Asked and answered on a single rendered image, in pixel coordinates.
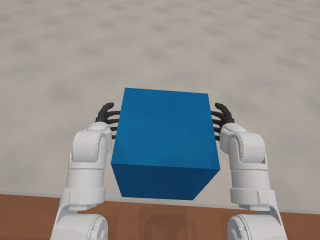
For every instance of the right robot hand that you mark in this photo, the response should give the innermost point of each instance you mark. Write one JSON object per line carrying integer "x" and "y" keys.
{"x": 225, "y": 116}

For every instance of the left robot hand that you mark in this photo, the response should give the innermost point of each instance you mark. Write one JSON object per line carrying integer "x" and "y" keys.
{"x": 103, "y": 116}

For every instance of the right robot upper arm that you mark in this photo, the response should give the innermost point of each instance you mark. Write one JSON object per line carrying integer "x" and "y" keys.
{"x": 254, "y": 227}

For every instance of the left robot upper arm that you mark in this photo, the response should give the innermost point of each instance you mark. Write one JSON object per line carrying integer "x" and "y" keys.
{"x": 74, "y": 226}

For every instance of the robot right forearm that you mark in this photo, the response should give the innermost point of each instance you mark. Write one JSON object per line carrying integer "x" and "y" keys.
{"x": 251, "y": 188}

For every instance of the carton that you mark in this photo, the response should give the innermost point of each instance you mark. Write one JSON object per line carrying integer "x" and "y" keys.
{"x": 165, "y": 146}

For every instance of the robot left forearm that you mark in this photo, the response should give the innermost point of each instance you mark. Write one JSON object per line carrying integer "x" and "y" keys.
{"x": 85, "y": 177}

